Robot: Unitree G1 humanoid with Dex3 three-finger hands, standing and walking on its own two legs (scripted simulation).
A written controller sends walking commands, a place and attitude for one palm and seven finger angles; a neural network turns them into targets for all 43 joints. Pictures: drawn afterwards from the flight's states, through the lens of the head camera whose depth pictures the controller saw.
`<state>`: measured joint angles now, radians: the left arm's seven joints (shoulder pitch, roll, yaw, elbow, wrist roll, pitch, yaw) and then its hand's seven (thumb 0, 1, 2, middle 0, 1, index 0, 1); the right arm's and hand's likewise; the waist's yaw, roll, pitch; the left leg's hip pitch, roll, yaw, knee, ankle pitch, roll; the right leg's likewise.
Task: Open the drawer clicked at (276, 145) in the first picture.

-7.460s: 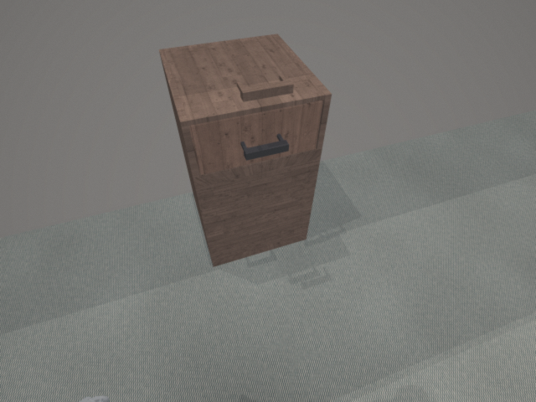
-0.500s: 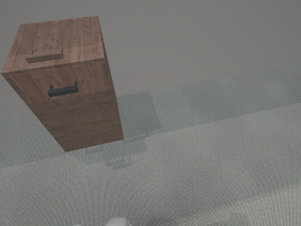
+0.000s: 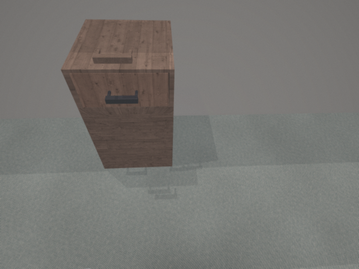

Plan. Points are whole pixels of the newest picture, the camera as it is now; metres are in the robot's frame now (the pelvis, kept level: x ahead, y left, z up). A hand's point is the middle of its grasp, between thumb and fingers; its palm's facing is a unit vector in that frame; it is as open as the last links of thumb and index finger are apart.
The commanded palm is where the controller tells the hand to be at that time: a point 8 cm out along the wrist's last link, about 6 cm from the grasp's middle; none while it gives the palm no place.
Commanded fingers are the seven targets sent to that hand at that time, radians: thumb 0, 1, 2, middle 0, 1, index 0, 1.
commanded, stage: take the last steps up to it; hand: left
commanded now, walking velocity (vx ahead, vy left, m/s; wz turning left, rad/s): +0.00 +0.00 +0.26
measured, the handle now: (122, 96) +0.77 +0.27 -0.14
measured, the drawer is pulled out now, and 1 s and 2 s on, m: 0.00 0.00 0.00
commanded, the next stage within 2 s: come to a stop and stand still in 0.98 s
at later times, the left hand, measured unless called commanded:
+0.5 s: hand out of the picture -0.07 +0.18 -0.17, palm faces +0.22 -0.96 -0.17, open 7.4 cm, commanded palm none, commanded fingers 0.00 0.90 0.90 -0.20 -0.30 -0.20 -0.30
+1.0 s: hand (112, 206) +0.31 +0.21 -0.17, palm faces +0.04 -0.98 -0.20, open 7.4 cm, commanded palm none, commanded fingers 0.00 0.90 0.90 -0.20 -0.30 -0.20 -0.30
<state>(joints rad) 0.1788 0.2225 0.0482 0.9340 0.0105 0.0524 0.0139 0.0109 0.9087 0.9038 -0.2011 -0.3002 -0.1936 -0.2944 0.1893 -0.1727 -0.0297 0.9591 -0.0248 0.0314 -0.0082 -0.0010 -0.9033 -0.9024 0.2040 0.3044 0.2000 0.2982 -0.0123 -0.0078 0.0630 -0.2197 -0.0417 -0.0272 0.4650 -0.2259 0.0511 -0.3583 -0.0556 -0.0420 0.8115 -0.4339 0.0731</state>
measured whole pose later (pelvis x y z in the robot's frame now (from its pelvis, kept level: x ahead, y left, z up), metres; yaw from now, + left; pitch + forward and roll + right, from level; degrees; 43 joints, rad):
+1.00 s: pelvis +0.20 +0.03 -0.02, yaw +5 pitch -1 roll +1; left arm 0.10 0.18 0.05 1.00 0.02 -0.03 -0.03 0.01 0.91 0.90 -0.20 -0.30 -0.19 -0.29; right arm 0.47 -0.09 -0.03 1.18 -0.03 -0.05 -0.03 0.00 -0.91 -0.90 0.20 0.30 0.20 0.30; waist -0.06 0.00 0.08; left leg 0.05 0.05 0.14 0.48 -0.48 -0.03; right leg -0.43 -0.06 -0.13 0.60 -0.16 -0.05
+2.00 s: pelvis +0.25 -0.02 +0.00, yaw +4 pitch -3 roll +0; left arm 0.28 0.14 0.00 1.11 0.01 0.01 0.03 0.02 0.92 0.90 -0.20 -0.30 -0.20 -0.29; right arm 0.30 -0.19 -0.02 1.15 -0.02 0.04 -0.03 0.00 -0.92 -0.90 0.20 0.30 0.19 0.30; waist -0.03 0.02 0.01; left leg -0.25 0.08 0.02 0.43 -0.14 -0.05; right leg -0.10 0.03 -0.06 0.45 -0.32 -0.05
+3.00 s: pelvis +0.31 +0.00 -0.01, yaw +3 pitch +0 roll +0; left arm 0.34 0.13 -0.01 1.08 0.02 -0.05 0.05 0.01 0.91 0.90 -0.20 -0.30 -0.20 -0.29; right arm 0.23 -0.18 -0.01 1.06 -0.01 0.00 -0.02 0.00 -0.93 -0.90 0.20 0.30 0.20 0.30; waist -0.01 0.01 0.05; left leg -0.30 0.05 0.04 0.60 -0.28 0.01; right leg -0.07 0.02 -0.04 0.44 -0.38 -0.02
